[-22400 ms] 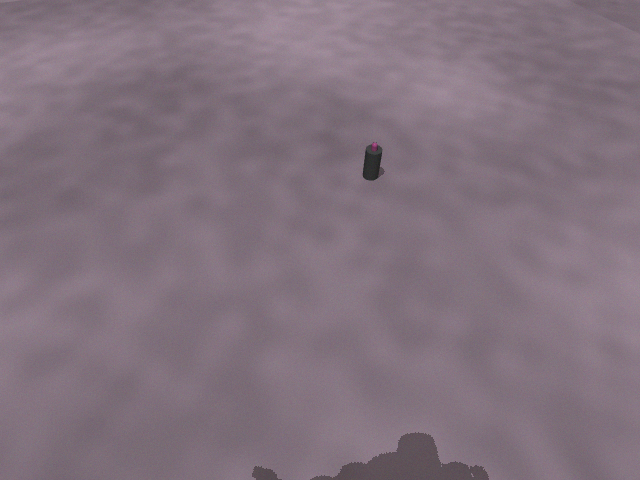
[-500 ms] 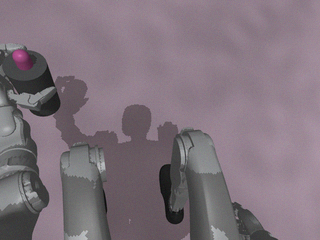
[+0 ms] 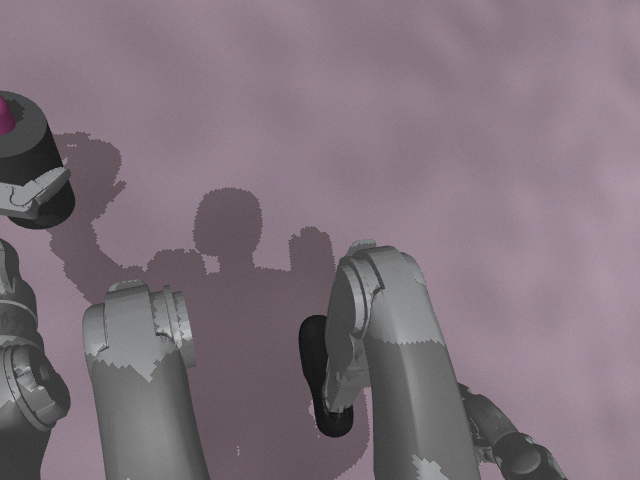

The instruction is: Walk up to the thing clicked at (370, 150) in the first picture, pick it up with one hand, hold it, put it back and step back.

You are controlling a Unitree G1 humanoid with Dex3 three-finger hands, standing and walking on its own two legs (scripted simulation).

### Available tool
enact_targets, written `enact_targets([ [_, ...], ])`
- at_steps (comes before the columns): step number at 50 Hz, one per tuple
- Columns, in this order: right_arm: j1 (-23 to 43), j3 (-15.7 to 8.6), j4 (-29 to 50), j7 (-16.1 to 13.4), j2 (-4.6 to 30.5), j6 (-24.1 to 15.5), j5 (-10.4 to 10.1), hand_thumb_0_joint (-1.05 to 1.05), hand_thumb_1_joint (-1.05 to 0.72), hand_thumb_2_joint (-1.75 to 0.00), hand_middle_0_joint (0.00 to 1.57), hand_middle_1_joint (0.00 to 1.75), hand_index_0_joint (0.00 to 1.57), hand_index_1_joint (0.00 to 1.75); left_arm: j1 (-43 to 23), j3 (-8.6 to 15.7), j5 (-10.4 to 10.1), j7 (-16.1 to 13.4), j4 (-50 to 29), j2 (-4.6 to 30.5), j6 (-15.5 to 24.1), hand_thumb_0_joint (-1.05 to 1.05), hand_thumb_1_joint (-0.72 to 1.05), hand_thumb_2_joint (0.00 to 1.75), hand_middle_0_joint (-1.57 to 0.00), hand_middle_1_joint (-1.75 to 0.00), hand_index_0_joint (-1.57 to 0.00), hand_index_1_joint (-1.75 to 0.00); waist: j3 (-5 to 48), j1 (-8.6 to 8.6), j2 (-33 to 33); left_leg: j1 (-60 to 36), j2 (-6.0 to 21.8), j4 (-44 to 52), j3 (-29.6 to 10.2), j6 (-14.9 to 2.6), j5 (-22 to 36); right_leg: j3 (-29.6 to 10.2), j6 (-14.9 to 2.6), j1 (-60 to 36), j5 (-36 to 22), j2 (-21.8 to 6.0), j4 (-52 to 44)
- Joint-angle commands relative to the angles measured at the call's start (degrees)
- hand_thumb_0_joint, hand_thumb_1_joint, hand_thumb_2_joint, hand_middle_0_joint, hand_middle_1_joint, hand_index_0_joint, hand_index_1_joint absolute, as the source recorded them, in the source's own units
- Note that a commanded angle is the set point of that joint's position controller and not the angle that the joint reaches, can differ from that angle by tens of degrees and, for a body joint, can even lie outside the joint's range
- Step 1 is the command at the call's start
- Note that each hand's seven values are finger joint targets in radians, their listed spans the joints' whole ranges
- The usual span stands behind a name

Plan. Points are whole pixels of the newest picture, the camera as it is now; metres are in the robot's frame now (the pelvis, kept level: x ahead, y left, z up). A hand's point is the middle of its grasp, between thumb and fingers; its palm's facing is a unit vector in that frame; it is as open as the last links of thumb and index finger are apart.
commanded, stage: lower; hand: left
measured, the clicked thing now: (17, 159) +0.47 +0.26 -0.10
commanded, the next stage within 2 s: loosen in 1.48 s
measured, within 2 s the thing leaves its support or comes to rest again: neither
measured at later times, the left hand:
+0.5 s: hand (24, 169) +0.48 +0.27 -0.14, palm faces +0.37 -0.93 -0.01, open 11.3 cm
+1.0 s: hand (35, 176) +0.48 +0.27 -0.17, palm faces +0.36 -0.93 +0.00, open 11.3 cm
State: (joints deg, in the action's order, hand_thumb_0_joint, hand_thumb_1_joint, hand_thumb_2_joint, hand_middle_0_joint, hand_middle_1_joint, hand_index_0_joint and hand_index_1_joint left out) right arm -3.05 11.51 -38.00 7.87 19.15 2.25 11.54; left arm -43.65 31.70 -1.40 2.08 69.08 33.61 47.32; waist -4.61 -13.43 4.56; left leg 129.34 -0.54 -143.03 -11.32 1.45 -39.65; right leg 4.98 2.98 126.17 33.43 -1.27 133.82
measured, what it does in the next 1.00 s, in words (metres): stands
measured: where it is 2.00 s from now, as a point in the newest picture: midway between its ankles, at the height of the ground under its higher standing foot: (255, 426)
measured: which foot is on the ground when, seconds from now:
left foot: down 0.00-1.00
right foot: down 0.00-1.00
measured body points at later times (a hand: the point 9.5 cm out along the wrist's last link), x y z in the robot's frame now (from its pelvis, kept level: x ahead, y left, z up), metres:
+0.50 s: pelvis +0.00 +0.01 -0.02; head +0.24 +0.13 +0.33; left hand +0.45 +0.32 -0.14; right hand +0.10 -0.27 -0.08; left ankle +0.08 +0.13 -0.28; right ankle +0.13 -0.13 -0.28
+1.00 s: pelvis -0.01 +0.02 -0.02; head +0.25 +0.16 +0.32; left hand +0.46 +0.32 -0.17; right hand +0.10 -0.26 -0.07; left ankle +0.08 +0.13 -0.28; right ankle +0.13 -0.13 -0.28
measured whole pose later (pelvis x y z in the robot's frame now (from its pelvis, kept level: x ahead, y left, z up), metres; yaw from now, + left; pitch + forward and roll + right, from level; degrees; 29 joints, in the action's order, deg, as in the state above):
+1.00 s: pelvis -0.01 +0.02 -0.02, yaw -5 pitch +16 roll -16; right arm 5.3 26.2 -32.8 8.4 21.6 3.1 18.7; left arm -44.5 33.0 -1.2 -2.6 84.9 48.4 59.5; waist -16.1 -17.9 12.7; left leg 128.0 -0.6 -150.8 -18.2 0.2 -40.6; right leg 10.3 4.4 121.3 31.8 1.1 135.2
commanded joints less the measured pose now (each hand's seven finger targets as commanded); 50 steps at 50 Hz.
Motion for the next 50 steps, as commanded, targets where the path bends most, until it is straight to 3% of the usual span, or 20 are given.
enact_targets([
  [1,-7.6,-4.5,1.2,-0.5,16.0,0.4,0.7,0.0,-0.92,-0.91,0.2,0.3,0.2,0.3,-16.7,1.1,-0.2,-0.2,-11.3,13.7,5.0,0.0,0.02,1.24,-1.21,-1.38,-1.22,-1.39,38.2,-1.72,-20.3,-22.6,1.4,17.3,4.3,-1.18,6.3,5.3,-4.17,-21.9,-6.7,2.3,-9.8],
  [4,-6.5,-3.6,1.7,-0.3,16.4,0.2,0.9,0.0,-0.93,-0.91,0.2,0.3,0.2,0.3,-13.4,-0.1,-0.5,-0.4,-5.3,10.6,4.7,0.0,0.0,1.23,-1.22,-1.39,-1.24,-1.4,33.6,-3.24,-17.8,-20.6,1.4,16.8,3.6,-1.27,5.4,6.1,-4.06,-20.0,-6.3,2.3,-9.6],
  [7,-6.2,-2.5,1.8,-0.4,17.1,0.5,1.2,0.0,-0.92,-0.91,0.2,0.3,0.2,0.3,-14.2,1.8,-0.9,-0.9,-4.9,14.5,5.8,0.0,0.0,1.23,-1.21,-1.39,-1.23,-1.39,33.6,-3.15,-16.5,-19.0,1.4,15.2,3.5,-1.67,5.5,6.2,-3.82,-22.2,-6.5,2.7,-9.7],
  [9,-5.6,-1.9,2.3,-0.4,17.3,0.5,1.6,0.0,-0.92,-0.91,0.2,0.3,0.2,0.3,-13.5,1.4,-1.1,-0.7,-4.2,14.1,6.7,0.0,0.01,1.24,-1.23,-1.41,-1.25,-1.41,33.3,-3.63,-16.5,-19.7,1.5,14.9,3.1,-1.6,5.8,6.6,-3.78,-22.2,-6.8,2.7,-9.4],
  [13,-4.0,-0.6,2.2,-0.3,18.1,0.3,2.5,0.0,-0.92,-0.91,0.2,0.3,0.2,0.3,-15.4,3.0,-0.5,-1.0,-5.2,18.7,9.1,0.0,0.04,1.25,-1.24,-1.41,-1.26,-1.42,33.5,-3.7,-20.1,-22.0,2.0,14.6,2.5,-1.08,6.8,7.0,-3.98,-22.4,-7.4,2.9,-7.9],
  [15,-3.0,0.2,2.8,-0.2,18.4,0.3,3.0,0.0,-0.93,-0.91,0.2,0.3,0.2,0.3,-15.3,2.1,-0.8,-1.3,-4.1,16.8,10.0,0.0,0.04,1.26,-1.24,-1.41,-1.25,-1.42,32.7,-4.68,-20.5,-23.6,2.2,14.7,1.6,-0.66,7.6,7.7,-3.95,-21.6,-8.0,2.8,-7.6],
  [16,-3.0,0.5,2.6,-0.3,19.1,0.5,3.4,0.0,-0.92,-0.91,0.2,0.3,0.2,0.3,-16.1,4.2,-0.5,-1.8,-3.7,20.5,10.5,0.0,0.03,1.26,-1.24,-1.41,-1.25,-1.42,32.6,-4.67,-21.6,-23.8,2.3,14.7,1.5,-0.58,7.0,8.1,-4.01,-21.6,-7.6,2.9,-7.3],
  [17,-2.2,0.8,2.9,-0.3,19.0,0.6,3.6,0.0,-0.93,-0.91,0.2,0.3,0.2,0.3,-16.4,2.6,-0.2,-2.0,-3.2,18.9,10.8,0.0,0.02,1.25,-1.22,-1.39,-1.23,-1.4,31.0,-5.09,-22.3,-23.9,2.3,14.8,1.3,-0.5,6.2,8.1,-4.0,-20.4,-7.1,2.7,-7.2],
  [19,-2.0,1.4,2.6,-0.3,19.4,0.6,4.0,0.0,-0.92,-0.91,0.2,0.3,0.2,0.3,-16.6,2.7,0.1,-2.3,-2.6,20.2,11.2,0.0,0.05,1.26,-1.23,-1.4,-1.24,-1.41,30.2,-5.72,-22.4,-23.0,2.4,14.2,1.3,-0.63,4.9,8.5,-3.89,-20.6,-6.4,2.9,-7.4],
  [20,-0.9,1.7,3.2,-0.2,19.5,0.5,4.2,0.0,-0.92,-0.91,0.2,0.3,0.2,0.3,-16.5,1.6,0.0,-2.1,-2.2,18.9,11.6,0.0,0.04,1.27,-1.22,-1.4,-1.23,-1.41,29.1,-6.16,-22.0,-23.1,2.5,14.3,0.9,-0.58,4.6,8.6,-3.83,-20.1,-6.3,2.8,-7.4],
  [21,-1.2,2.0,2.8,-0.3,19.7,0.5,4.5,0.0,-0.92,-0.91,0.2,0.3,0.2,0.3,-16.3,2.6,0.2,-2.4,-1.3,20.9,11.7,0.0,0.04,1.27,-1.23,-1.4,-1.24,-1.41,29.0,-6.21,-22.7,-23.1,2.5,14.0,0.9,-0.58,4.9,8.8,-3.89,-20.5,-6.7,2.9,-7.2],
  [28,0.1,3.9,3.3,-0.4,20.5,0.8,5.4,0.0,-0.92,-0.91,0.2,0.3,0.2,0.3,-12.7,2.3,-0.5,-2.5,2.4,21.0,12.7,0.0,0.08,1.26,-1.24,-1.4,-1.25,-1.41,28.4,-6.85,-21.2,-23.5,2.6,12.7,0.0,-0.51,8.1,9.9,-3.54,-22.6,-9.5,3.3,-6.8],
  [29,-0.3,4.1,3.3,-0.4,20.9,0.9,5.5,0.0,-0.92,-0.91,0.2,0.3,0.2,0.3,-13.6,1.9,-0.4,-2.6,3.3,21.0,12.9,0.0,0.1,1.26,-1.25,-1.4,-1.27,-1.41,27.8,-7.64,-21.4,-23.7,2.6,13.0,-0.5,-0.32,8.3,10.4,-3.52,-22.5,-9.8,3.2,-6.5],
  [40,3.1,6.8,4.6,-0.4,21.8,1.4,7.0,0.0,-0.92,-0.91,0.2,0.3,0.2,0.3,-14.8,2.1,0.5,-4.3,5.6,25.7,15.8,0.0,0.13,1.27,-1.23,-1.38,-1.24,-1.4,24.2,-8.49,-22.9,-23.3,3.1,12.4,-1.7,-0.22,6.4,11.4,-3.43,-22.4,-8.7,3.8,-6.4],
  [42,3.3,7.2,4.9,-0.3,22.0,1.5,7.2,0.0,-0.92,-0.91,0.2,0.3,0.2,0.3,-15.1,1.5,0.5,-4.6,6.2,24.9,16.0,0.0,0.12,1.27,-1.24,-1.39,-1.25,-1.4,23.2,-9.52,-22.7,-23.2,3.2,12.5,-2.0,-0.21,6.1,11.8,-3.25,-22.4,-8.6,3.8,-6.5],
  [50,4.3,8.6,5.5,-0.4,22.5,1.6,7.8,0.0,-0.92,-0.91,0.2,0.3,0.2,0.3,-14.0,1.4,0.4,-5.3,8.1,25.9,16.7,0.0,0.1,1.26,-1.25,-1.39,-1.26,-1.4,23.1,-10.1,-22.2,-24.8,3.7,12.2,-3.4,-0.17,7.8,12.5,-2.89,-23.3,-10.2,4.1,-6.5],
])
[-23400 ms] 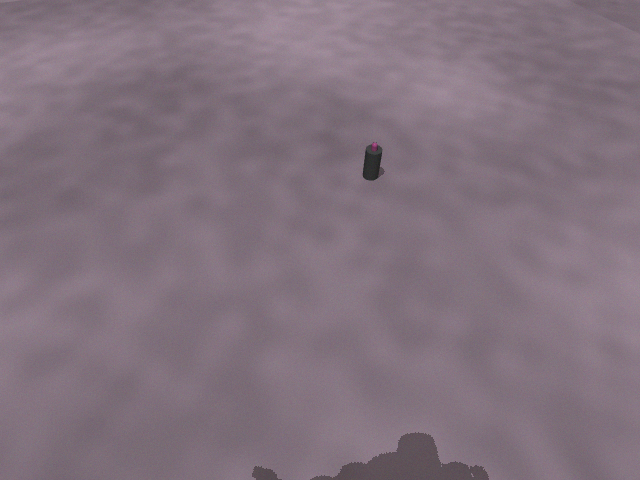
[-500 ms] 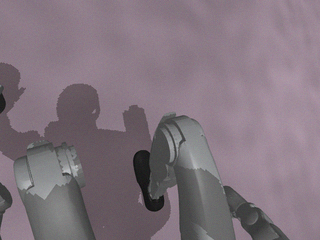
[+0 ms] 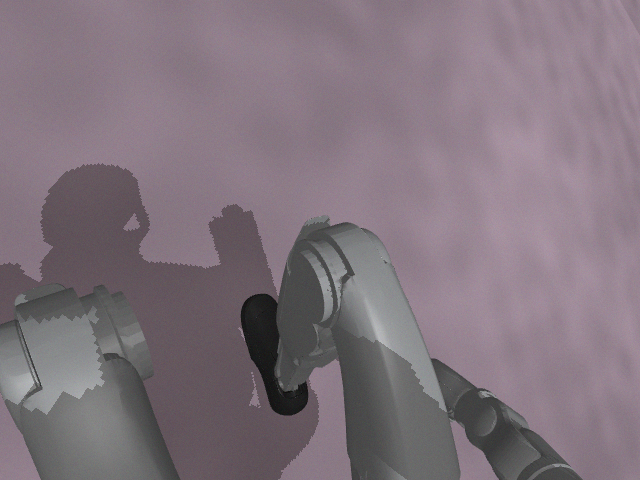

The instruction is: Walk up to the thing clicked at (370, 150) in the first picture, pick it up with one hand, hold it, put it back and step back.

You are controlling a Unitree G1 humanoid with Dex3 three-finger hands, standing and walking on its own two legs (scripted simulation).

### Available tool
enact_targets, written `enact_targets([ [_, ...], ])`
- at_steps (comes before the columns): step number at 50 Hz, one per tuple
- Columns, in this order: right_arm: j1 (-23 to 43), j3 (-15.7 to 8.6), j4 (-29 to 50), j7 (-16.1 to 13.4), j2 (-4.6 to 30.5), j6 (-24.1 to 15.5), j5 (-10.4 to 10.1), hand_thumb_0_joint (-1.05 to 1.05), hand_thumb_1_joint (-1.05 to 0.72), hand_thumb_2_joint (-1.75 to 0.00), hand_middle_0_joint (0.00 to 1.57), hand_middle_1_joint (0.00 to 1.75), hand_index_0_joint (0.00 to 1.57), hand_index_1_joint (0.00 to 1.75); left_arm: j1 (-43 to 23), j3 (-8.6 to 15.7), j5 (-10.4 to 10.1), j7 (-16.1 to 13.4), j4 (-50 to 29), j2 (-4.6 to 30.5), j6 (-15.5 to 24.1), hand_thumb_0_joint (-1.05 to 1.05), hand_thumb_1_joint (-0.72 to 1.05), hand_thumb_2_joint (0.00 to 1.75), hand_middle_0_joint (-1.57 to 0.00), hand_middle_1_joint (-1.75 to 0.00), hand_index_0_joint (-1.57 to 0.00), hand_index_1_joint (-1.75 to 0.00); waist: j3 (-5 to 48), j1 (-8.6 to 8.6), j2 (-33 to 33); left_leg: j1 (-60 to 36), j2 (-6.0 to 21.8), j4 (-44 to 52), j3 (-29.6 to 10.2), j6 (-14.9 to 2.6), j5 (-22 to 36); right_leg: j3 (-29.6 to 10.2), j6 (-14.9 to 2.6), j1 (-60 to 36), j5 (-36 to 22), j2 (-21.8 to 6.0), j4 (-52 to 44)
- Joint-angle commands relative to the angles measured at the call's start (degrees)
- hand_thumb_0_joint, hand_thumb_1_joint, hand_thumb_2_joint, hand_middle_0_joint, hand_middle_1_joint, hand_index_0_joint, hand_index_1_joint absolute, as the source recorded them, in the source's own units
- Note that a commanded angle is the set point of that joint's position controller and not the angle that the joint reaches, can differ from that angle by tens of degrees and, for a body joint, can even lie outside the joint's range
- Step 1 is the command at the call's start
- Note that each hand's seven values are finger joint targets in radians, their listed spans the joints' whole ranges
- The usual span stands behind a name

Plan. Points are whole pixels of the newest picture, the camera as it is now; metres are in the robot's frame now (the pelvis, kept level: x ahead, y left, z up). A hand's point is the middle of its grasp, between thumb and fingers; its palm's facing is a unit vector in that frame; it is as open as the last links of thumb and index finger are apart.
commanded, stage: lower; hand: left
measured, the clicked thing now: out of the picture +0.46 +0.29 -0.17
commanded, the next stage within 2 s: loosen in 0.48 s
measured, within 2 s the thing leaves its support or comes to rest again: neither
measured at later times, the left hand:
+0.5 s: hand out of the picture +0.47 +0.29 -0.17, palm faces +0.45 -0.89 +0.00, open 11.2 cm
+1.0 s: hand out of the picture +0.47 +0.29 -0.17, palm faces +0.44 -0.90 +0.01, open 11.0 cm
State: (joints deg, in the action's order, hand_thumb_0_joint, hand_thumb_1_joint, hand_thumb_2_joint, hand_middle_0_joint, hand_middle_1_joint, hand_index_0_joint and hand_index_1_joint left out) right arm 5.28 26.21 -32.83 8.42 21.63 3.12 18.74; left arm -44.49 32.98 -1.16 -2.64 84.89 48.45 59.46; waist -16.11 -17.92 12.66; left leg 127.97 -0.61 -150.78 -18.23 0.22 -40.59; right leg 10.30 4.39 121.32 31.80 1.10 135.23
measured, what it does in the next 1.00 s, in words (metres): stands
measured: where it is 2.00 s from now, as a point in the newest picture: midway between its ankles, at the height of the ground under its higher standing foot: (206, 423)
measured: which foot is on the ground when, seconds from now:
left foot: down 0.00-1.00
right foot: down 0.00-1.00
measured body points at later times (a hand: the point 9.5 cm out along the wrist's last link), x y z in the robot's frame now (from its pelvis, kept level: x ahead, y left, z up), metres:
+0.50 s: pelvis +0.00 +0.00 +0.00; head +0.25 +0.18 +0.33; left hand +0.44 +0.34 -0.16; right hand +0.13 -0.26 -0.03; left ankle +0.08 +0.12 -0.26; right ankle +0.15 -0.13 -0.26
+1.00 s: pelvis +0.00 +0.01 +0.00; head +0.24 +0.18 +0.32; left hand +0.44 +0.34 -0.17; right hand +0.13 -0.25 -0.03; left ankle +0.08 +0.12 -0.26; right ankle +0.15 -0.13 -0.26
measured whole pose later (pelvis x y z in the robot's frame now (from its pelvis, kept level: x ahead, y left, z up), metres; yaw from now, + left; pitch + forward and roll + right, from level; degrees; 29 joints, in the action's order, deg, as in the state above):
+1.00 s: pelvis +0.00 +0.01 +0.00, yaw -2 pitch +14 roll -19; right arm 8.3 31.0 -30.3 7.9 22.2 3.5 20.7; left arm -44.7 31.6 -1.8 -4.1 88.3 53.1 62.9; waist -18.5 -18.2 15.5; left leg 126.7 0.0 -151.8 -21.0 -0.4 -41.4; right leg 12.6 4.8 119.1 31.1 2.3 133.6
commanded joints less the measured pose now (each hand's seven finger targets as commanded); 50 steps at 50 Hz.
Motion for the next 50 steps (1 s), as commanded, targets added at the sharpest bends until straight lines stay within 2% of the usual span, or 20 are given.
enact_targets([
  [1,-3.2,-6.0,0.7,-1.0,20.4,0.8,0.5,0.0,-0.92,-0.91,0.2,0.3,0.2,0.3,-13.6,-0.1,0.1,-0.7,-7.1,11.3,4.6,0.0,0.08,1.25,-1.27,-1.39,-1.28,-1.41,33.2,-5.74,-30.0,-22.5,3.8,20.3,3.2,1.13,7.2,7.5,-4.36,-17.0,-7.3,1.8,-7.8],
  [3,-3.1,-5.7,0.6,-1.0,20.7,1.0,0.7,0.0,-0.92,-0.91,0.2,0.3,0.2,0.3,-14.6,-0.3,0.3,-1.0,-7.4,11.9,5.1,0.0,0.12,1.27,-1.28,-1.4,-1.28,-1.42,32.2,-6.36,-31.3,-23.0,4.0,20.8,2.5,1.27,6.1,7.9,-4.34,-16.8,-6.7,1.7,-7.6],
  [4,-2.4,-5.5,1.0,-1.0,20.4,0.9,0.7,0.0,-0.91,-0.91,0.2,0.3,0.2,0.3,-14.4,-0.2,0.2,-1.0,-7.5,12.2,5.2,0.0,0.11,1.26,-1.27,-1.39,-1.27,-1.4,31.7,-5.6,-30.7,-22.0,3.9,20.6,2.8,1.09,5.5,7.7,-4.42,-16.7,-6.3,2.0,-7.9],
  [8,-1.9,-5.3,1.3,-0.9,20.9,0.8,1.1,0.0,-0.92,-0.91,0.2,0.3,0.2,0.3,-14.6,-0.8,0.3,-1.1,-7.3,11.7,5.8,0.0,0.1,1.27,-1.28,-1.4,-1.29,-1.41,31.5,-6.5,-30.3,-23.0,4.2,20.5,2.3,1.24,6.3,8.0,-4.17,-16.9,-7.0,1.9,-7.9],
  [12,-2.1,-4.4,1.2,-0.9,20.7,1.1,1.3,0.0,-0.91,-0.91,0.2,0.3,0.2,0.3,-13.4,-0.5,0.2,-1.6,-5.8,12.7,5.9,0.0,0.09,1.24,-1.24,-1.36,-1.25,-1.38,32.1,-6.13,-30.6,-22.8,4.1,20.1,2.3,1.25,7.4,8.5,-4.18,-18.2,-7.8,2.4,-7.8],
  [16,-1.6,-4.1,1.4,-1.0,20.8,1.1,1.5,0.0,-0.91,-0.91,0.2,0.3,0.2,0.3,-13.8,-1.1,0.4,-1.5,-5.4,12.7,6.3,0.0,0.11,1.25,-1.25,-1.37,-1.25,-1.38,30.8,-7.07,-30.7,-22.8,4.3,20.1,1.9,1.18,7.1,8.5,-4.11,-18.0,-7.8,2.3,-8.0],
  [19,-1.2,-3.8,1.6,-1.0,20.9,1.1,1.6,0.0,-0.91,-0.91,0.2,0.3,0.2,0.3,-14.2,-0.8,0.3,-1.5,-6.1,13.8,6.7,0.0,0.11,1.24,-1.25,-1.36,-1.26,-1.38,31.2,-6.67,-30.5,-22.9,4.4,19.9,1.8,1.14,6.9,8.6,-4.06,-18.3,-7.6,2.6,-8.2],
  [24,-1.6,-3.2,1.4,-1.1,21.0,1.2,2.0,0.0,-0.9,-0.91,0.2,0.3,0.2,0.3,-13.1,-0.4,-0.1,-2.0,-5.1,13.6,7.0,0.0,0.09,1.24,-1.23,-1.35,-1.24,-1.36,32.3,-7.05,-31.2,-24.8,4.5,19.6,1.7,1.41,10.9,8.9,-3.98,-20.3,-10.7,2.7,-8.0],
  [29,-0.5,-2.9,1.6,-1.3,21.0,1.4,2.2,0.0,-0.91,-0.91,0.2,0.3,0.2,0.3,-13.6,-1.2,0.3,-1.6,-4.9,14.4,7.2,0.0,0.08,1.24,-1.26,-1.37,-1.26,-1.38,30.5,-7.32,-30.8,-23.2,4.5,19.5,1.9,1.18,7.7,9.2,-4.02,-19.0,-8.2,3.0,-8.5],
  [30,-0.2,-2.9,1.7,-1.3,21.1,1.4,2.3,0.0,-0.92,-0.9,0.2,0.3,0.2,0.3,-13.1,-1.2,0.1,-1.6,-5.3,14.0,7.3,0.0,0.1,1.16,-1.27,-1.33,-1.29,-1.32,30.6,-7.08,-30.8,-23.5,4.6,19.5,1.7,1.26,8.2,9.0,-4.06,-19.2,-8.5,2.9,-8.4],
  [33,-0.5,-2.8,1.7,-1.3,21.2,1.4,2.4,0.0,-0.92,-0.9,0.2,0.3,0.2,0.3,-12.7,-0.1,-0.3,-1.9,-5.5,14.9,7.6,0.0,-0.03,0.92,-1.16,-1.16,-1.18,-1.14,32.2,-6.55,-31.5,-25.0,4.7,19.4,1.6,1.43,9.6,9.1,-4.03,-20.2,-9.4,3.0,-8.2],
  [37,0.3,-2.6,2.2,-1.3,21.3,1.4,2.3,0.0,-0.92,-0.9,0.2,0.3,0.2,0.3,-13.9,-0.7,-0.4,-2.1,-5.1,14.7,7.7,0.0,-0.2,0.75,-1.09,-1.03,-1.11,-1.02,29.8,-7.19,-30.9,-23.6,4.8,20.0,1.2,1.31,7.1,9.5,-4.11,-18.5,-7.6,3.0,-8.5],
  [40,0.3,-2.5,2.0,-1.4,21.1,1.3,2.4,0.0,-0.92,-0.9,0.2,0.3,0.2,0.3,-13.9,-1.3,-0.3,-1.8,-5.2,14.8,7.5,0.0,-0.25,0.68,-1.02,-0.95,-1.04,-0.93,29.8,-7.31,-30.0,-21.8,4.5,19.3,2.0,0.81,6.0,9.1,-3.99,-19.3,-7.1,3.2,-9.2],
  [41,0.3,-2.6,2.1,-1.4,21.4,1.2,2.4,0.0,-0.92,-0.9,0.2,0.3,0.2,0.3,-13.8,-1.3,-0.3,-1.8,-5.1,14.7,7.6,0.0,-0.29,0.68,-0.94,-0.87,-0.96,-0.86,29.6,-7.49,-30.2,-22.2,4.6,19.5,1.7,0.94,6.4,9.4,-3.96,-19.3,-7.2,3.1,-9.1],
  [42,0.3,-2.7,2.2,-1.4,21.3,1.2,2.3,0.0,-0.91,-0.9,0.2,0.3,0.2,0.3,-12.7,-1.0,-0.3,-1.8,-4.4,14.7,7.4,0.0,-0.21,0.76,-1.02,-0.95,-1.01,-0.94,29.3,-6.99,-29.7,-22.5,4.7,19.7,1.4,1.01,6.3,9.4,-3.97,-18.7,-7.1,3.1,-9.0],
  [43,0.7,-2.4,2.7,-1.4,21.3,1.2,2.3,0.0,-0.91,-0.9,0.2,0.3,0.2,0.3,-13.6,-2.4,-0.4,-1.6,-4.6,13.3,7.6,0.0,-0.13,0.82,-1.08,-1.03,-1.09,-1.02,29.2,-7.6,-29.8,-22.6,4.7,20.0,1.1,1.15,6.2,9.8,-3.92,-18.9,-6.9,3.1,-8.9],
  [44,0.4,-2.7,2.3,-1.4,21.6,1.3,2.2,0.0,-0.92,-0.9,0.2,0.3,0.2,0.3,-12.7,-1.4,-0.3,-1.6,-4.3,14.3,7.6,0.0,-0.19,0.74,-1.06,-0.97,-1.09,-0.95,29.2,-7.13,-30.0,-22.9,4.8,20.1,1.0,1.14,6.1,9.6,-4.0,-18.4,-6.9,3.0,-8.8],
  [45,-0.1,-2.5,2.2,-1.4,21.6,1.3,2.3,0.0,-0.92,-0.9,0.2,0.3,0.2,0.3,-12.4,-0.8,-0.3,-1.7,-4.3,15.2,7.6,0.0,-0.22,0.69,-0.98,-0.89,-1.01,-0.87,30.3,-7.06,-30.1,-23.3,4.7,20.0,0.9,1.19,7.1,9.7,-4.01,-19.4,-7.6,3.1,-8.7],
  [46,0.6,-2.6,2.5,-1.4,21.5,1.3,2.3,0.0,-0.92,-0.9,0.2,0.3,0.2,0.3,-12.6,-1.4,-0.5,-1.5,-5.1,14.4,7.7,0.0,-0.18,0.63,-0.97,-0.87,-0.98,-0.86,30.6,-6.68,-29.7,-23.5,4.7,19.7,1.1,1.22,7.6,9.6,-3.96,-19.3,-8.2,3.2,-8.6],
  [50,0.1,-2.4,2.2,-1.4,21.7,1.3,2.5,0.0,-0.91,-0.9,0.2,0.3,0.2,0.3,-12.8,-1.1,-0.6,-1.7,-4.5,14.6,7.7,0.0,-0.29,0.5,-0.69,-0.63,-0.69,-0.63,30.8,-7.27,-31.0,-24.7,4.7,19.7,0.8,1.48,9.7,10.1,-3.93,-19.8,-9.7,3.2,-8.1],
])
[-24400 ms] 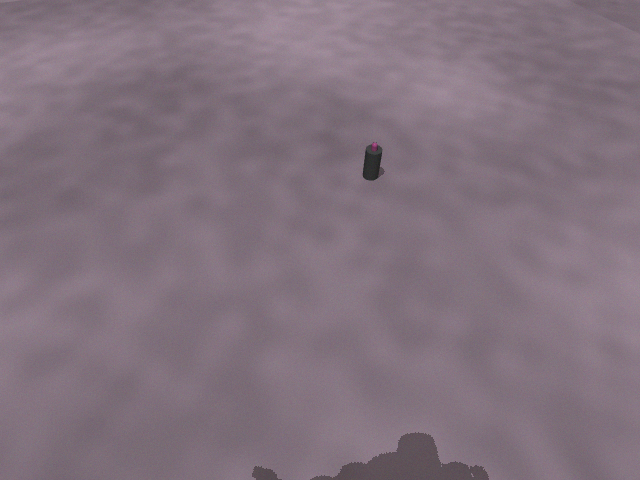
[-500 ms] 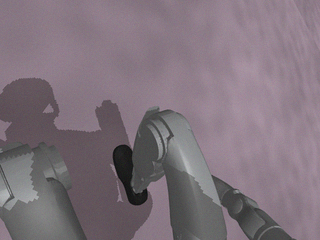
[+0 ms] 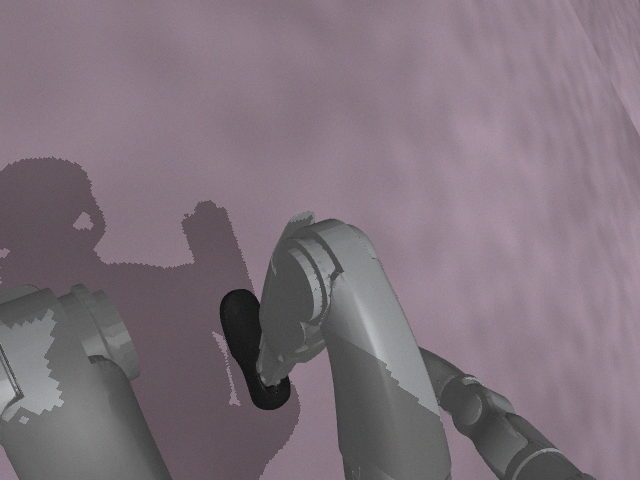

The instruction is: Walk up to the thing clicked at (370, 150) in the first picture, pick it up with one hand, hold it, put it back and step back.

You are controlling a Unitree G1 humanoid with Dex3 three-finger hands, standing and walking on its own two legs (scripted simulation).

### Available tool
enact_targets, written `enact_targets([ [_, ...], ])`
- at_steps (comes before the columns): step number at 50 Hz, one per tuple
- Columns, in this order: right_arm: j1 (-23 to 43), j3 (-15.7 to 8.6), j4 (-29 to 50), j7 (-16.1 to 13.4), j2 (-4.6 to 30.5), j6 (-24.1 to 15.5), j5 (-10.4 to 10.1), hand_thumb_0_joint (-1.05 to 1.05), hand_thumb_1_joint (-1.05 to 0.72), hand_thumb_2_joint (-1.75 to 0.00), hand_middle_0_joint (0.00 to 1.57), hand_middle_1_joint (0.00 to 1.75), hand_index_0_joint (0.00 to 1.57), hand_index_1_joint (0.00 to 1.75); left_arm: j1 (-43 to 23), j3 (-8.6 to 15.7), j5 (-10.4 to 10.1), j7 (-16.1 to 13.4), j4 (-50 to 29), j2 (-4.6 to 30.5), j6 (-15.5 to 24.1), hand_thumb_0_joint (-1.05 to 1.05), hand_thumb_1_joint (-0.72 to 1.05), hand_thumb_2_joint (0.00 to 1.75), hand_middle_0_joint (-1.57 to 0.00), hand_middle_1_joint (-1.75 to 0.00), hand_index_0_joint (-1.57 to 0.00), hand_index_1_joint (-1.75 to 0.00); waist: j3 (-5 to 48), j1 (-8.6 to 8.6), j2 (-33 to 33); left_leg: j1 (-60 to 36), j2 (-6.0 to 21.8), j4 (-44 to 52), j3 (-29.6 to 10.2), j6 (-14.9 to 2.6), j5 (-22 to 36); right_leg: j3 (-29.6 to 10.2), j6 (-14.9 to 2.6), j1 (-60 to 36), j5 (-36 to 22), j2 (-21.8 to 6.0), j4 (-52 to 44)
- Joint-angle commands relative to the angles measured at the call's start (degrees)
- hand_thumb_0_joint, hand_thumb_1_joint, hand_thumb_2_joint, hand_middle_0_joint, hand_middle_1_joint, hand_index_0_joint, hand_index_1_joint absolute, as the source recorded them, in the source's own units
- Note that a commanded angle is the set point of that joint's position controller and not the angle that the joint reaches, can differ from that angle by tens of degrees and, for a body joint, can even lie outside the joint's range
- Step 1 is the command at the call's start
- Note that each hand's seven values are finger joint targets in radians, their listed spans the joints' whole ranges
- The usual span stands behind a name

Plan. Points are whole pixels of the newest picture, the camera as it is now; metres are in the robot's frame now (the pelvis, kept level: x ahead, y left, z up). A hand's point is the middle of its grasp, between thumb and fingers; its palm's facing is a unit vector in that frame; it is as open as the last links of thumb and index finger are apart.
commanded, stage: open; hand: left
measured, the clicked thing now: out of the picture +0.46 +0.29 -0.19
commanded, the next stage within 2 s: withdraw in 0.26 s
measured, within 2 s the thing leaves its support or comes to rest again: rests again in 1.14 s
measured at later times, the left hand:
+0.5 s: hand out of the picture +0.46 +0.30 -0.17, palm faces +0.48 -0.88 +0.02, open 16.0 cm
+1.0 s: hand out of the picture +0.42 +0.40 -0.06, palm faces +0.40 -0.90 -0.18, open 17.5 cm
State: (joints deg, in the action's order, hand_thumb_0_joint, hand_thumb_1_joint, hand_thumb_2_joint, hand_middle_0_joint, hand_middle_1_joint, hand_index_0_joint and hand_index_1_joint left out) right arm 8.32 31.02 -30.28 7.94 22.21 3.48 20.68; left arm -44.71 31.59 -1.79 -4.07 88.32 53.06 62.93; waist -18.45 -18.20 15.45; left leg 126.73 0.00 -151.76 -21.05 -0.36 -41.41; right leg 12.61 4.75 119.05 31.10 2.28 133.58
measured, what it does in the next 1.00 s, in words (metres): stands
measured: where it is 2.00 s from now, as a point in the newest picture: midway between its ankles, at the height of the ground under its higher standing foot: (189, 424)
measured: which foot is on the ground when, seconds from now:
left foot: down 0.00-1.00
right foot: down 0.00-1.00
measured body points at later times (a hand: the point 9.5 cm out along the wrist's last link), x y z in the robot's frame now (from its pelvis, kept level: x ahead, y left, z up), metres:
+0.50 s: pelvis +0.00 +0.00 +0.00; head +0.24 +0.19 +0.32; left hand +0.43 +0.35 -0.17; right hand +0.15 -0.25 -0.03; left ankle +0.08 +0.12 -0.26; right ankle +0.16 -0.13 -0.26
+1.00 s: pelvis +0.01 +0.00 +0.04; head +0.19 +0.17 +0.41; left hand +0.39 +0.44 -0.05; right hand +0.18 -0.25 -0.02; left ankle +0.08 +0.12 -0.26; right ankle +0.16 -0.13 -0.26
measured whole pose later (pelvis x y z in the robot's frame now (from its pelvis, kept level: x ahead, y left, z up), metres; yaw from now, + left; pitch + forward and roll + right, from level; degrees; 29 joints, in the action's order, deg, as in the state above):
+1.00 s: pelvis +0.01 +0.00 +0.04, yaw +4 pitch +24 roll -15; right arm -0.9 15.0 -32.3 5.3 18.6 7.3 7.9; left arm -41.3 29.9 3.8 7.1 67.5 48.0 33.9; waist -2.8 -11.8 6.4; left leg 127.8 0.2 -142.3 -13.0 -1.8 -39.9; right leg 7.6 2.2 121.1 33.4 -0.7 129.4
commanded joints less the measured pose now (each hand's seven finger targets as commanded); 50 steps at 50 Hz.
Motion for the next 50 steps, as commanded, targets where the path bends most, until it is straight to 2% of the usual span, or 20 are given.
enact_targets([
  [1,-2.8,-7.2,-0.1,-0.9,21.0,1.2,0.5,0.0,-0.91,-0.9,0.2,0.3,0.2,0.3,-12.9,0.1,0.2,-0.3,-8.0,9.8,4.2,0.0,-0.3,0.46,-0.65,-0.58,-0.65,-0.58,32.3,-7.11,-34.1,-23.2,4.2,21.4,3.2,2.17,9.6,8.0,-4.47,-16.4,-8.0,1.9,-6.3],
  [7,-2.0,-6.9,0.2,-0.8,20.8,1.4,0.5,0.0,-0.92,-0.9,0.2,0.3,0.2,0.3,-13.9,-1.3,0.7,-0.3,-8.4,9.5,4.0,0.0,-0.44,0.32,-0.54,-0.43,-0.53,-0.44,30.1,-7.03,-34.2,-21.9,4.2,21.7,3.5,2.04,7.3,7.7,-4.44,-15.8,-6.3,1.8,-6.8],
  [9,-2.3,-7.2,0.0,-0.8,21.0,1.4,0.6,0.0,-0.91,-0.9,0.2,0.3,0.2,0.3,-13.1,0.3,0.7,-0.7,-8.4,11.0,4.0,0.0,-0.46,0.29,-0.49,-0.39,-0.49,-0.4,31.2,-6.61,-34.4,-22.6,4.2,21.5,3.5,2.1,7.9,7.6,-4.49,-15.9,-6.5,1.9,-6.9],
  [15,-2.5,-7.2,0.2,-0.7,21.1,1.5,0.7,0.0,-0.91,-0.9,0.2,0.3,0.2,0.3,-12.7,-0.5,0.9,-0.7,-7.7,9.0,4.2,0.0,-0.51,0.2,-0.36,-0.27,-0.36,-0.28,31.9,-7.16,-33.8,-24.2,4.3,22.0,2.6,2.34,8.8,8.0,-4.32,-16.3,-7.2,1.7,-6.6],
  [16,-2.4,-7.1,0.0,-0.7,21.2,1.5,0.7,0.0,-0.91,-0.9,0.2,0.3,0.2,0.3,-13.0,0.2,0.9,-0.7,-8.1,10.8,4.3,0.0,-0.53,0.17,-0.35,-0.24,-0.33,-0.25,31.9,-6.77,-34.3,-24.1,4.4,21.9,2.6,2.33,9.1,7.9,-4.42,-15.8,-7.3,1.8,-6.3],
  [20,-2.3,-6.8,-0.4,-0.7,20.8,1.7,0.7,0.0,-0.92,-0.9,0.2,0.3,0.2,0.3,-12.9,-1.4,0.4,-0.2,-6.9,8.4,4.2,0.0,-0.61,0.18,-0.22,-0.21,-0.21,-0.22,30.9,-7.51,-33.2,-22.9,4.2,21.6,3.0,2.14,8.1,7.8,-4.2,-16.1,-6.9,1.8,-7.0],
  [21,-2.2,-6.9,0.4,-0.9,21.2,1.5,0.6,0.0,-0.92,-0.9,0.2,0.3,0.2,0.3,-13.0,0.7,0.3,-0.2,-8.5,11.3,4.2,0.0,-0.61,0.16,-0.19,-0.18,-0.18,-0.2,32.0,-6.65,-33.6,-23.3,4.3,21.2,3.3,2.02,9.1,7.4,-4.31,-16.7,-7.5,1.9,-7.0],
  [29,-4.5,-8.7,0.0,-1.5,21.0,2.3,-0.4,0.0,-0.92,-0.91,0.2,0.3,0.2,0.3,-12.8,7.1,0.3,1.7,-21.5,20.4,1.9,0.0,-0.61,0.11,-0.09,-0.1,-0.08,-0.11,39.4,-1.95,-40.8,-27.1,4.3,22.8,5.5,2.56,12.0,6.0,-4.91,-19.4,-8.5,1.6,-6.8],
  [31,-5.5,-10.5,0.1,-1.7,20.7,2.7,-1.1,0.0,-0.93,-0.91,0.2,0.3,0.2,0.3,-11.2,6.8,0.4,3.3,-25.6,19.0,-0.5,0.0,-0.61,0.08,-0.09,-0.08,-0.07,-0.09,42.7,-0.53,-43.8,-30.1,4.3,24.3,5.9,3.03,13.3,5.5,-5.22,-18.7,-8.7,1.2,-6.7],
  [34,-8.0,-12.9,-0.9,-1.9,19.7,3.2,-2.8,0.0,-0.93,-0.91,0.2,0.3,0.2,0.3,-8.0,2.2,-0.8,7.1,-28.0,11.2,-5.5,0.0,-0.61,0.05,-0.09,-0.06,-0.07,-0.08,43.7,-0.22,-44.6,-29.7,3.9,26.7,6.6,3.06,11.6,4.8,-5.55,-16.6,-7.6,0.8,-7.6],
  [35,-8.5,-13.8,-1.1,-2.1,19.4,3.2,-3.7,0.0,-0.93,-0.91,0.2,0.3,0.2,0.3,-8.1,1.8,-1.2,8.4,-30.3,10.9,-7.1,0.0,-0.61,0.04,-0.09,-0.06,-0.08,-0.07,43.7,0.55,-44.6,-28.4,3.8,27.3,6.9,2.95,11.1,4.5,-5.7,-15.3,-7.2,0.7,-7.4],
  [38,-9.6,-15.4,-1.0,-2.8,17.9,2.8,-6.8,0.0,-0.92,-0.9,0.2,0.3,0.2,0.3,-4.7,-4.4,-4.3,12.4,-25.8,0.5,-13.2,0.0,-0.61,0.0,-0.09,-0.04,-0.08,-0.04,39.7,-1.22,-35.7,-20.6,3.0,26.4,8.2,1.26,6.8,3.7,-5.4,-13.8,-5.0,0.6,-9.9],
  [39,-10.2,-15.5,-1.0,-3.0,17.8,2.4,-7.5,0.0,-0.92,-0.9,0.2,0.3,0.2,0.3,-4.8,-4.9,-5.6,13.4,-24.3,-1.2,-14.5,0.0,-0.61,0.0,-0.08,-0.04,-0.09,-0.04,38.0,-2.06,-31.5,-17.8,2.7,26.0,8.1,0.59,5.7,3.7,-5.14,-14.0,-4.9,0.6,-10.8],
  [42,-11.5,-16.7,-1.3,-3.5,17.2,1.8,-9.3,0.0,-0.84,-0.89,0.2,0.3,0.2,0.3,-13.5,-1.6,-7.0,14.6,-28.9,4.6,-15.3,0.0,-0.53,0.07,-0.06,-0.03,-0.04,-0.05,39.0,-0.25,-29.9,-16.3,2.3,26.1,8.2,-0.25,2.3,2.8,-5.29,-12.0,-2.5,0.2,-11.2],
  [43,-13.9,-21.1,-3.5,-3.7,16.1,2.8,-10.7,0.0,-0.92,-0.92,0.2,0.3,0.2,0.3,-10.3,0.9,4.4,11.6,-28.4,18.1,-18.9,0.0,-0.55,0.05,-0.08,-0.08,-0.08,-0.07,46.2,4.99,-36.9,-23.8,2.2,29.1,10.3,0.22,5.0,1.3,-5.85,-11.3,-1.9,-0.2,-11.9],
  [44,-14.7,-21.4,-2.8,-3.4,15.7,3.6,-11.1,0.0,-0.96,-0.92,0.2,0.3,0.2,0.3,-15.0,0.9,3.7,11.0,-32.5,15.1,-20.5,0.0,-0.56,0.05,-0.08,-0.09,-0.09,-0.08,48.0,3.9,-39.4,-27.4,2.8,30.7,9.1,0.95,6.3,1.4,-6.11,-8.9,-2.6,-0.4,-11.1],
  [45,-14.2,-21.8,-1.4,-3.3,15.1,3.6,-11.8,0.0,-0.97,-0.92,0.2,0.3,0.2,0.3,-12.8,-2.6,3.8,11.2,-28.6,8.8,-22.6,0.0,-0.55,0.04,-0.08,-0.09,-0.1,-0.08,49.6,3.5,-40.4,-29.4,2.9,32.3,9.0,1.23,6.0,1.3,-6.36,-8.0,-2.3,-0.7,-10.7],
  [46,-15.0,-22.4,-1.2,-3.3,15.3,4.0,-12.5,0.0,-0.95,-0.92,0.2,0.3,0.2,0.3,-14.5,-1.8,4.1,10.8,-30.4,9.5,-23.7,0.0,-0.55,0.06,-0.08,-0.09,-0.09,-0.09,49.9,3.59,-41.0,-30.1,2.9,33.3,8.8,1.46,5.6,1.1,-6.38,-7.6,-2.2,-1.0,-10.8],
  [49,-17.8,-24.8,-1.5,-3.8,14.4,5.3,-13.8,0.0,-1.01,-0.93,0.2,0.3,0.2,0.3,-15.1,4.4,7.0,8.7,-40.3,20.1,-28.0,0.0,-0.56,0.04,-0.09,-0.11,-0.1,-0.09,56.1,8.37,-46.6,-36.0,2.8,36.1,10.3,2.07,9.9,-1.0,-6.75,-7.8,-2.9,-1.4,-10.8],
  [50,-18.2,-25.1,-1.9,-3.6,13.0,5.7,-14.0,0.0,-1.01,-0.93,0.2,0.3,0.2,0.3,-15.1,3.7,7.9,8.4,-41.2,19.4,-29.6,0.0,-0.55,0.04,-0.09,-0.11,-0.1,-0.1,56.5,8.26,-47.4,-36.4,2.7,35.8,11.5,2.04,10.9,-1.9,-6.87,-7.5,-3.0,-1.3,-10.9],
])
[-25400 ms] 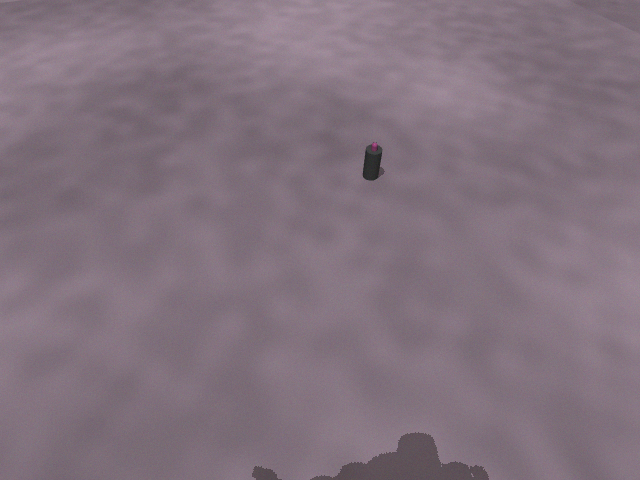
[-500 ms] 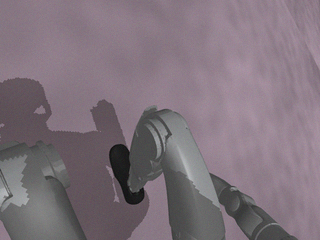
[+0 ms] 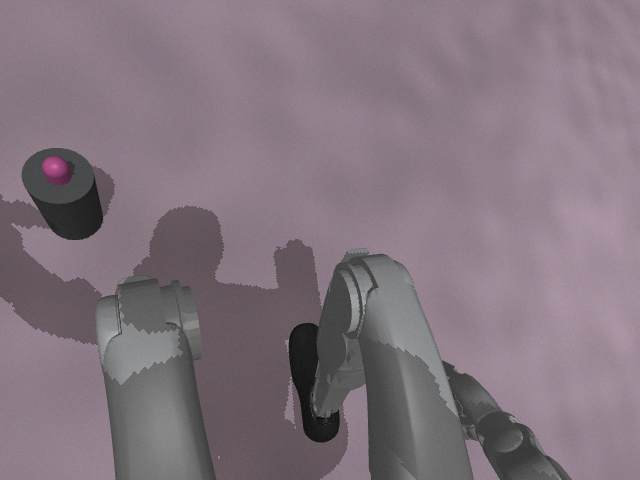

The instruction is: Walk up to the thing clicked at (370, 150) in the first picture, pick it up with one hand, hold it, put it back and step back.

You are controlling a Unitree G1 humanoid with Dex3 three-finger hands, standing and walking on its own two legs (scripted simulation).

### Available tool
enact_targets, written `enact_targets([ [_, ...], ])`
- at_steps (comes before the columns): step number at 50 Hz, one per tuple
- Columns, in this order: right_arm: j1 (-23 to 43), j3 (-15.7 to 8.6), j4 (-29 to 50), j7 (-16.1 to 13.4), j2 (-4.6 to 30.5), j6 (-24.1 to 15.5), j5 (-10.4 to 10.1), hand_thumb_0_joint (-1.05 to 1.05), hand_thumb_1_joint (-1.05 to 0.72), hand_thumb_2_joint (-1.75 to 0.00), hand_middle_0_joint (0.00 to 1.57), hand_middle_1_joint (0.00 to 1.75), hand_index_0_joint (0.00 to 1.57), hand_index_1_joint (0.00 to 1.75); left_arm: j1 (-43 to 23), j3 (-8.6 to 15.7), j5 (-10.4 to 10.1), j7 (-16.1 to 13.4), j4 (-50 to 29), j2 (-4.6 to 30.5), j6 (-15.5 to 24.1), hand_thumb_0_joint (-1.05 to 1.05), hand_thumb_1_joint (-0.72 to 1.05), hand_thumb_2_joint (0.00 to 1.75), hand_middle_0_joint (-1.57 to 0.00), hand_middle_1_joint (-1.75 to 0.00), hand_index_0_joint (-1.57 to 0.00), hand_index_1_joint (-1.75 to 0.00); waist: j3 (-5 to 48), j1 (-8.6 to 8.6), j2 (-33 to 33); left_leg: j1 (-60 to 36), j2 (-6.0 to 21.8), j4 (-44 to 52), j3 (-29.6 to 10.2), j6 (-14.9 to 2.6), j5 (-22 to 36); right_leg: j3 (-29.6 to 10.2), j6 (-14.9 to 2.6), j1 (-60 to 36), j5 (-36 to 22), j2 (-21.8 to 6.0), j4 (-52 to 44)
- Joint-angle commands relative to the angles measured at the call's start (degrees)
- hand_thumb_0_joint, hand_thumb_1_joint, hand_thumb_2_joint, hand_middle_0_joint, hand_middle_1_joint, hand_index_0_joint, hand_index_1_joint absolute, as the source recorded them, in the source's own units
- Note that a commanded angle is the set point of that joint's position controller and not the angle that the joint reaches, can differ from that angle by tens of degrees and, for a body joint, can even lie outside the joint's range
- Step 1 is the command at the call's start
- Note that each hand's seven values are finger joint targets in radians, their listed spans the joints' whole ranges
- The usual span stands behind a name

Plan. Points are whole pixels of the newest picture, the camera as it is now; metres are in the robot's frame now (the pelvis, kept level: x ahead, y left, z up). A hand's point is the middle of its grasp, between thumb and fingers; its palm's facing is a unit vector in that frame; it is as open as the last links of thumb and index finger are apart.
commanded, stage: home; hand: left
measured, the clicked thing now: (66, 194) +0.46 +0.26 -0.23
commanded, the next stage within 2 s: none
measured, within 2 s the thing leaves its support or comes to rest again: rests again in 0.14 s
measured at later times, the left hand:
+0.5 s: hand out of the picture +0.31 +0.32 +0.06, palm faces +0.21 -0.86 -0.47, open 17.5 cm
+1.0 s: hand out of the picture +0.26 +0.23 +0.27, palm faces +0.29 -0.90 -0.34, open 17.6 cm
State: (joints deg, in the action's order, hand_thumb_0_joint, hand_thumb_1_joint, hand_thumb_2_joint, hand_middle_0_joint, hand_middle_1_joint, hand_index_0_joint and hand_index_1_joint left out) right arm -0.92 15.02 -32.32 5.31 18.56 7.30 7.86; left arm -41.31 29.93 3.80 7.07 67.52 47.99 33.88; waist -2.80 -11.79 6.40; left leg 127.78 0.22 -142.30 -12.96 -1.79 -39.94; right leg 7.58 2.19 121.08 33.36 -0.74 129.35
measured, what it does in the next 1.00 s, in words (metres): rises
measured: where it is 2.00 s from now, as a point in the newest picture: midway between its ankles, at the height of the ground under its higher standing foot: (245, 432)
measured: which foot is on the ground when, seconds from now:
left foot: down 0.00-1.00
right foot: down 0.00-1.00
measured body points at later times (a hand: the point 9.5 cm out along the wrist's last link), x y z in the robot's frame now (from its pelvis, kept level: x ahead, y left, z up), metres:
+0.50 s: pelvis +0.02 -0.02 +0.16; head +0.20 +0.05 +0.56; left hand +0.29 +0.36 +0.09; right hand +0.21 -0.24 +0.03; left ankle +0.08 +0.11 -0.29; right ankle +0.14 -0.14 -0.29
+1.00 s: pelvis +0.09 -0.02 +0.35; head +0.15 +0.01 +0.80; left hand +0.24 +0.27 +0.29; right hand +0.28 -0.24 +0.27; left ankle +0.08 +0.11 -0.29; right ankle +0.14 -0.14 -0.29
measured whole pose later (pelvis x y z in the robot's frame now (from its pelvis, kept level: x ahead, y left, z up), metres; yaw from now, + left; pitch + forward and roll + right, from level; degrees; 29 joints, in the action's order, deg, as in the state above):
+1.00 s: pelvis +0.09 -0.02 +0.35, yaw +11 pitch +16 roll -2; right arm -15.0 1.4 -29.1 -9.3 12.6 -0.4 -2.7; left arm 14.2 3.3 -0.9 -9.9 13.1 14.6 -12.5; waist 9.0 -3.1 -0.9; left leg 52.1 2.9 -67.7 -2.7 1.4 -31.4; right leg 3.2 0.8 51.8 28.2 -1.5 64.3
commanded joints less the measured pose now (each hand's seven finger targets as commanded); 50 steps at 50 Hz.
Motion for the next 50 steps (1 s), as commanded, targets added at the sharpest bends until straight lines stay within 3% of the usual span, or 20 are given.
enact_targets([
  [1,-9.1,-10.0,0.4,-1.0,16.6,2.1,-1.6,0.0,-0.93,-0.9,0.2,0.3,0.2,0.3,-13.4,3.5,2.5,-2.7,-14.9,19.4,-2.7,0.0,-0.47,0.12,-0.06,-0.07,-0.06,-0.07,38.7,1.27,-35.8,-35.7,2.1,27.0,3.8,3.23,8.6,2.9,-4.38,-9.1,-4.9,1.6,-7.7],
  [2,-8.9,-10.4,0.5,-1.1,16.1,2.1,-2.0,0.0,-0.9,-0.9,0.2,0.3,0.2,0.3,-16.5,1.3,2.8,-2.7,-17.0,17.0,-3.7,0.0,-0.53,0.07,-0.05,-0.06,-0.05,-0.06,36.8,0.47,-35.7,-34.3,2.2,28.6,3.5,3.03,5.9,2.8,-4.57,-7.5,-3.7,1.5,-7.8],
  [4,-10.0,-11.7,0.1,-1.3,15.7,2.5,-2.9,0.0,-0.9,-0.9,0.2,0.3,0.2,0.3,-11.2,3.0,3.5,-3.5,-13.9,16.4,-6.9,0.0,-0.59,0.03,-0.05,-0.05,-0.05,-0.05,36.2,2.41,-33.5,-34.8,1.9,30.0,3.5,2.97,7.4,2.3,-4.35,-6.9,-3.8,1.2,-9.1],
  [6,-10.6,-13.6,0.9,-1.5,15.1,2.8,-3.8,0.0,-0.9,-0.9,0.2,0.3,0.2,0.3,-10.3,2.4,3.9,-3.8,-19.0,15.4,-9.5,0.0,-0.54,0.06,-0.05,-0.06,-0.05,-0.05,38.9,3.99,-32.1,-34.9,1.6,31.8,4.2,2.66,5.1,1.4,-4.61,-7.0,-2.3,0.9,-10.6],
  [8,-11.3,-15.4,1.6,-1.4,13.9,2.9,-4.9,0.0,-0.9,-0.9,0.2,0.3,0.2,0.3,-3.9,-0.8,3.5,-3.4,-18.4,7.6,-12.5,0.0,-0.56,0.05,-0.05,-0.05,-0.05,-0.05,40.6,4.23,-28.2,-36.1,1.3,33.5,4.4,2.46,5.3,0.7,-4.54,-7.5,-2.0,0.8,-12.6],
  [10,-12.2,-16.8,2.3,-1.5,13.2,2.6,-6.0,0.0,-0.9,-0.9,0.2,0.3,0.2,0.3,0.6,-4.0,3.2,-3.4,-20.8,2.5,-15.6,0.0,-0.59,0.03,-0.05,-0.05,-0.05,-0.05,41.8,4.05,-23.6,-36.0,0.8,35.1,4.7,1.91,4.8,0.1,-4.41,-9.8,-1.7,0.7,-15.8],
  [15,-12.9,-19.4,5.6,-3.0,12.0,2.3,-8.5,0.0,-0.9,-0.9,0.2,0.3,0.2,0.3,8.5,-5.1,1.6,-5.4,-39.9,2.7,-21.8,0.0,-0.56,0.05,-0.05,-0.05,-0.05,-0.05,49.6,6.46,-15.5,-39.5,0.2,40.5,6.8,0.44,4.1,-2.2,-3.73,-23.8,-1.2,0.7,-25.5],
  [17,-12.1,-19.6,8.1,-4.3,10.8,2.0,-9.6,0.0,-0.9,-0.9,0.2,0.3,0.2,0.3,15.8,-5.0,1.0,-6.9,-47.4,2.5,-24.6,0.0,-0.56,0.05,-0.05,-0.05,-0.05,-0.05,51.9,8.27,-14.4,-42.5,0.2,44.0,7.7,0.2,4.3,-3.1,-3.51,-29.8,-1.3,0.6,-29.5],
  [20,-10.7,-19.0,8.5,-6.5,8.9,0.9,-10.4,0.0,-0.9,-0.9,0.2,0.3,0.2,0.3,19.5,-4.4,0.5,-9.6,-53.1,2.4,-27.5,0.0,-0.54,0.06,-0.05,-0.05,-0.05,-0.05,46.5,9.1,-13.8,-45.7,0.7,50.1,7.5,0.25,-0.1,-4.1,-3.38,-33.7,2.0,0.7,-34.7],
  [22,-10.0,-18.8,8.2,-8.0,7.4,-0.1,-10.6,0.0,-0.9,-0.9,0.2,0.3,0.2,0.3,19.8,-4.7,0.2,-11.2,-54.9,1.5,-28.7,0.0,-0.57,0.04,-0.05,-0.05,-0.05,-0.05,45.1,8.7,-14.2,-48.1,0.6,52.5,8.4,0.16,-0.1,-5.1,-3.35,-37.1,2.3,0.6,-38.2],
  [25,-9.6,-18.2,8.1,-9.7,5.3,-1.8,-10.6,0.0,-0.9,-0.9,0.2,0.3,0.2,0.3,24.4,-7.8,-0.2,-12.6,-53.8,-4.3,-30.3,0.0,-0.59,0.03,-0.05,-0.05,-0.05,-0.05,42.3,8.31,-14.6,-51.5,0.5,55.6,10.0,0.11,2.9,-5.9,-3.47,-41.7,0.1,0.6,-42.5],
  [29,-10.9,-18.0,7.7,-11.3,4.0,-4.0,-10.1,0.0,-0.9,-0.9,0.2,0.3,0.2,0.3,30.8,-11.8,-0.9,-14.0,-52.6,-10.7,-32.2,0.0,-0.57,0.04,-0.05,-0.05,-0.05,-0.05,40.5,8.6,-14.9,-58.9,0.6,59.2,11.6,0.46,12.6,-6.0,-3.86,-50.1,-7.9,0.5,-48.3],
  [33,-11.4,-17.7,7.7,-12.1,3.1,-5.8,-10.2,0.0,-0.9,-0.9,0.2,0.3,0.2,0.3,35.3,-15.6,-2.0,-14.7,-51.2,-16.6,-34.8,0.0,-0.6,0.03,-0.05,-0.04,-0.05,-0.04,35.2,8.09,-12.1,-64.1,0.7,65.2,11.8,0.5,14.5,-6.0,-3.65,-57.1,-9.9,0.3,-55.8],
  [36,-11.5,-17.6,7.5,-12.5,2.7,-7.1,-10.0,0.0,-0.9,-0.9,0.2,0.3,0.2,0.3,40.0,-17.3,-2.5,-15.2,-51.1,-18.8,-36.8,0.0,-0.61,0.01,-0.04,-0.04,-0.04,-0.04,32.4,8.39,-9.9,-67.3,0.8,69.6,11.5,0.54,16.3,-5.9,-3.39,-63.2,-11.6,0.4,-60.5],
  [38,-11.6,-17.7,8.6,-12.8,2.6,-7.7,-10.2,0.0,-0.9,-0.9,0.2,0.3,0.2,0.3,42.1,-17.2,-3.0,-15.9,-54.0,-18.6,-38.0,0.0,-0.6,0.03,-0.05,-0.04,-0.05,-0.04,33.8,9.1,-9.5,-71.1,0.6,72.5,11.7,0.64,18.4,-6.0,-3.11,-68.8,-13.8,0.2,-63.6],
  [40,-12.2,-17.5,8.3,-13.3,2.2,-8.4,-10.1,0.0,-0.9,-0.9,0.2,0.3,0.2,0.3,44.3,-19.4,-3.1,-16.3,-56.7,-20.9,-39.4,0.0,-0.61,0.01,-0.04,-0.04,-0.04,-0.04,32.8,8.44,-9.6,-75.0,0.7,74.9,11.9,0.83,21.1,-6.1,-2.95,-72.7,-17.0,0.3,-66.2],
  [43,-12.3,-17.2,9.3,-14.2,1.8,-9.2,-10.4,0.0,-0.9,-0.9,0.2,0.3,0.2,0.3,47.2,-19.5,-3.4,-17.4,-58.8,-21.4,-41.3,0.0,-0.6,0.03,-0.05,-0.05,-0.05,-0.04,29.4,9.12,-9.8,-78.9,0.6,79.2,12.0,1.05,22.3,-6.1,-2.83,-76.9,-17.7,0.3,-70.2],
  [50,-13.0,-16.6,11.3,-16.2,0.5,-11.0,-10.1,0.0,-0.9,-0.9,0.2,0.3,0.2,0.3,57.6,-24.6,-4.3,-18.5,-69.3,-26.5,-45.7,0.0,-0.61,0.02,-0.05,-0.04,-0.05,-0.04,23.2,9.65,-11.7,-89.3,0.4,88.8,12.5,1.66,24.3,-4.7,-2.73,-84.8,-19.2,1.0,-78.3],
])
